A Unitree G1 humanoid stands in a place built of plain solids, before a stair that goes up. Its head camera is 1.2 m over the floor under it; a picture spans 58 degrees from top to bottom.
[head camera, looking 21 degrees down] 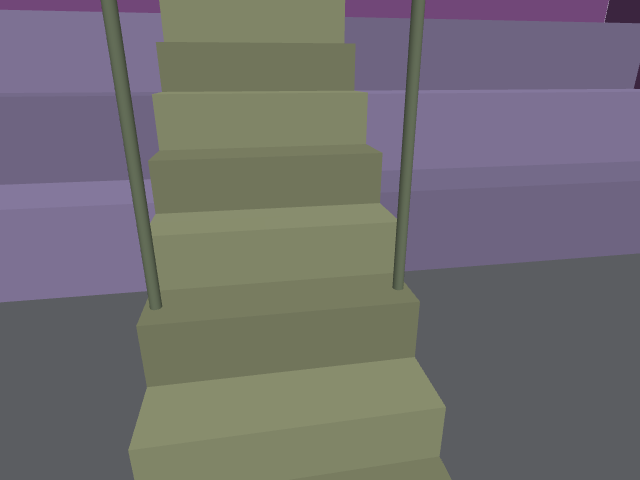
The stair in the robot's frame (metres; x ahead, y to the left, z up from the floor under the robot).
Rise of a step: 0.20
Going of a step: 0.22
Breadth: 0.81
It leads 10 degrees to the left of straight ahead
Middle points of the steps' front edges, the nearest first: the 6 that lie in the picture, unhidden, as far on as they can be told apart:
0.86 0.06 0.36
1.08 0.10 0.56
1.28 0.13 0.74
1.51 0.17 0.93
1.72 0.21 1.13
1.94 0.25 1.32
